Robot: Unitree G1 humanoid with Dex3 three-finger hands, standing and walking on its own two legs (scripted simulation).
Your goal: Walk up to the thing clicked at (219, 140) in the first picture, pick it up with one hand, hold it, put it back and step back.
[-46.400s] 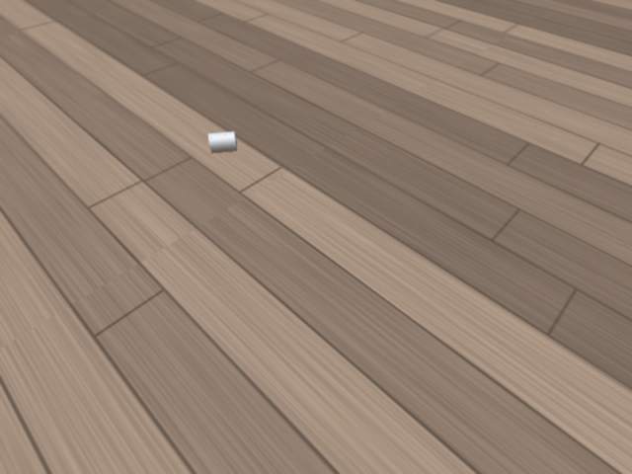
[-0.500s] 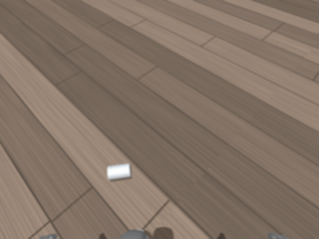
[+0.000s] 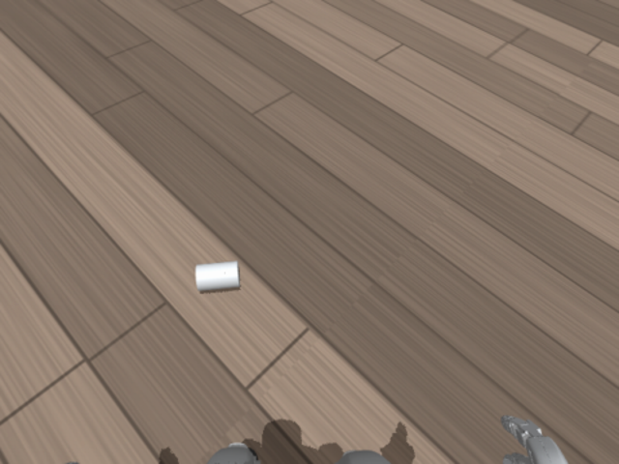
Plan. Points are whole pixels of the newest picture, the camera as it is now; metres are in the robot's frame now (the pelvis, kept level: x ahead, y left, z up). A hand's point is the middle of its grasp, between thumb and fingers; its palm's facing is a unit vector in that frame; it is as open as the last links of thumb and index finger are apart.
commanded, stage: step back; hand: left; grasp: from above
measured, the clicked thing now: (218, 275) +0.72 +0.28 -0.72
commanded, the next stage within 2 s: stand in 2.00 s
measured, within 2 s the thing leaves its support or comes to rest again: neither
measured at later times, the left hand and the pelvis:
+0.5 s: hand out of the picture -0.04 +0.24 -0.15, palm faces +0.07 -0.92 -0.39, open 7.4 cm; pelvis -0.17 -0.04 -0.01, yaw +5 degrees
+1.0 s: hand out of the picture -0.30 +0.19 -0.13, palm faces +0.04 -0.90 -0.44, open 7.4 cm; pelvis -0.33 -0.09 +0.00, yaw +2 degrees
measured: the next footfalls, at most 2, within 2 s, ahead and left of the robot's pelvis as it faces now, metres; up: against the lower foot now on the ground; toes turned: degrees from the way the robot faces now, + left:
right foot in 0.08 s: -0.03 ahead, -0.15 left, +0.00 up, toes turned +2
left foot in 0.44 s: -0.14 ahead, +0.08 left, +0.00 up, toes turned +3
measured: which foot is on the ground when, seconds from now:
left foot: down 0.00-0.12, up 0.14-0.42, down 0.44-0.84, up 0.86-1.00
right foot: up 0.00-0.06, down 0.08-0.48, up 0.50-0.78, down 0.80-1.00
